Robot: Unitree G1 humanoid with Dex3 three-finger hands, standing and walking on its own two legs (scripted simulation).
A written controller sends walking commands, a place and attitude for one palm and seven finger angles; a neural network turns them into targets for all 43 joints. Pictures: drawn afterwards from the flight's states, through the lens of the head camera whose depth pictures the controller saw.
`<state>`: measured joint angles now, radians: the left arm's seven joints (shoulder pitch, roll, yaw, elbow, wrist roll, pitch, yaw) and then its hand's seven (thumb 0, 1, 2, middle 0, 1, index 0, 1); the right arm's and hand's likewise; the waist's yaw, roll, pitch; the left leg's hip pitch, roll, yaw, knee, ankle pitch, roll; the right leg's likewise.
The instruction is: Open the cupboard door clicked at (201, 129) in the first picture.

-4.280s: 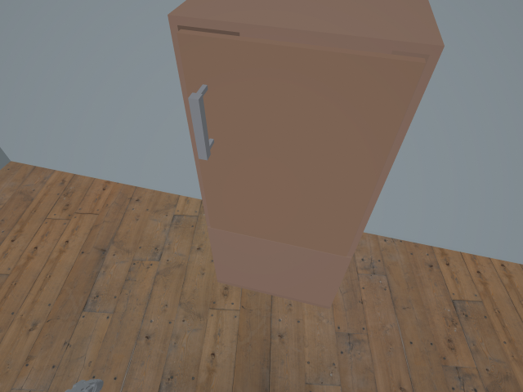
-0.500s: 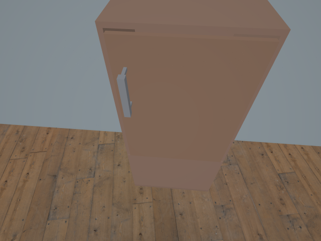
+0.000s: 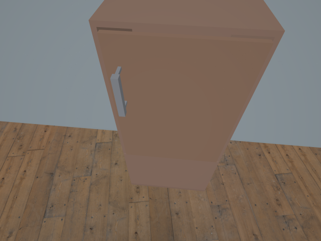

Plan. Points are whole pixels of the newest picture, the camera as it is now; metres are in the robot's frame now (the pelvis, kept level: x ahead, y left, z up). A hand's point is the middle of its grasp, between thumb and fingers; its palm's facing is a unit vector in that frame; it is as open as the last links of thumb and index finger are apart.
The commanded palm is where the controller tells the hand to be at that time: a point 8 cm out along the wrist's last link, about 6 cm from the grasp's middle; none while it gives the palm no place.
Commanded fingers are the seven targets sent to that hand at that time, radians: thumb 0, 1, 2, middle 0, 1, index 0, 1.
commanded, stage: raise the hand with hooked fingers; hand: left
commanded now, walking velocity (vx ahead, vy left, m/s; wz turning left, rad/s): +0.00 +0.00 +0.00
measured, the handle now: (120, 92) +0.50 +0.16 +0.08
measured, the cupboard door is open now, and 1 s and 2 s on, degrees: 0 0 0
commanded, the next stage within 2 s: none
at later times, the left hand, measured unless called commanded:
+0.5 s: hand (78, 239) +0.13 +0.20 -0.04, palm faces +0.03 -1.00 +0.01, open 8.7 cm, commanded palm +0.12 +0.26 -0.03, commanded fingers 0.00 0.36 0.67 -0.24 -0.64 -0.24 -0.64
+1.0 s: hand (58, 203) +0.19 +0.25 +0.02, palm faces -0.01 -1.00 -0.05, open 11.7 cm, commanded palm +0.16 +0.30 +0.03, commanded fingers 0.00 -0.22 0.42 -0.28 -1.02 -0.28 -1.02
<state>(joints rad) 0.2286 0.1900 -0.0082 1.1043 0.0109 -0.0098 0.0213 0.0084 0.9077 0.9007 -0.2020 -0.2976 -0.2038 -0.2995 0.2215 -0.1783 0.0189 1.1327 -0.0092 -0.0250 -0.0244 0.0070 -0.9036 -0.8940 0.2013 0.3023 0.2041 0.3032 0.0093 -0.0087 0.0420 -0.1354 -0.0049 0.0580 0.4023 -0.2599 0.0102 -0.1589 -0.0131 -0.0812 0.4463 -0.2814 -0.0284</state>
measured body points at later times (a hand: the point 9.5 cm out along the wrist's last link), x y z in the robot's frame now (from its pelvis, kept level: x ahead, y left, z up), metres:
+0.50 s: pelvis -0.05 -0.02 -0.07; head -0.01 -0.01 +0.38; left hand +0.13 +0.26 -0.04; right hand +0.18 -0.27 -0.10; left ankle -0.03 +0.11 -0.74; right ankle -0.03 -0.10 -0.74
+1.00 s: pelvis -0.04 +0.02 -0.04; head +0.00 +0.02 +0.40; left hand +0.19 +0.30 +0.02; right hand +0.10 -0.23 -0.12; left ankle -0.03 +0.11 -0.74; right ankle -0.03 -0.10 -0.74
